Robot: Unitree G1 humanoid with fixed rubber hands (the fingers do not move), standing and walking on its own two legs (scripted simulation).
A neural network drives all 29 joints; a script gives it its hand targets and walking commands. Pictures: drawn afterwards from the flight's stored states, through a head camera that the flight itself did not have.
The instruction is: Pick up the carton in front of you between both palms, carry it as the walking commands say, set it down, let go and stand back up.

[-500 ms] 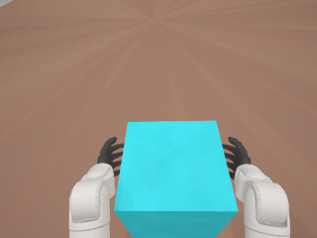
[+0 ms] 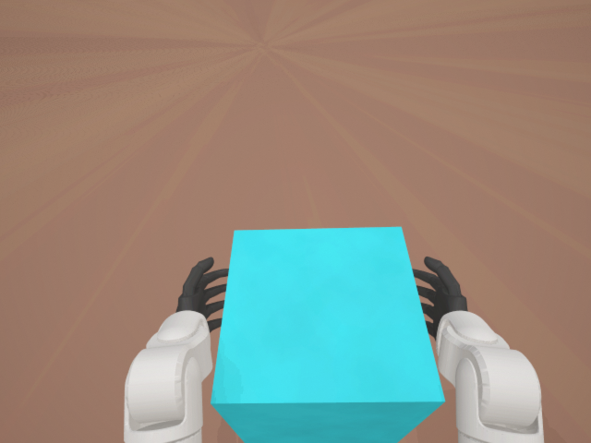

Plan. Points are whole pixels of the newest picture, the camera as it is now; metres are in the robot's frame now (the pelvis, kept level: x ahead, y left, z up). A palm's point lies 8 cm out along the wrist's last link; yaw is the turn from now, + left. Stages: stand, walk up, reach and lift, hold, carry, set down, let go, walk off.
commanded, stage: carry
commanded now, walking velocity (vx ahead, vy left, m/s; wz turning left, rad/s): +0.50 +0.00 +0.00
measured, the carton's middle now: (319, 344) +0.27 +0.00 +0.01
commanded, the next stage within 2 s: none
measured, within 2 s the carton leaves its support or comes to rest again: neither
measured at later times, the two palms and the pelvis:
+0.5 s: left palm (234, 154) +0.59 +0.15 +0.09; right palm (399, 155) +0.59 -0.15 +0.09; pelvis +0.32 -0.01 +0.00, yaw +2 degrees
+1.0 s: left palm (244, 118) +0.73 +0.14 +0.08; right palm (387, 120) +0.73 -0.16 +0.08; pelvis +0.46 -0.01 -0.01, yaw +0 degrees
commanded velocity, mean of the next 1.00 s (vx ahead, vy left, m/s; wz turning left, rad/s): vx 0.11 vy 0.00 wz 0.00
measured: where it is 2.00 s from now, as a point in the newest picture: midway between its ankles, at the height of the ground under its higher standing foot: (310, 408)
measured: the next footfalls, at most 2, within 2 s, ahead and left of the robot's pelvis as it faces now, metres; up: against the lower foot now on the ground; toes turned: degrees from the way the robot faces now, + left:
right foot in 0.10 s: +0.25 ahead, -0.12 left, +0.00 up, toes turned -10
left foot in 0.52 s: +0.50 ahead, +0.10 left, +0.00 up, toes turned -12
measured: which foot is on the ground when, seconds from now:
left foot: down 0.00-0.12, up 0.14-0.50, down 0.52-1.00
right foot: up 0.00-0.08, down 0.10-0.56, up 0.58-0.70, down 0.72-1.00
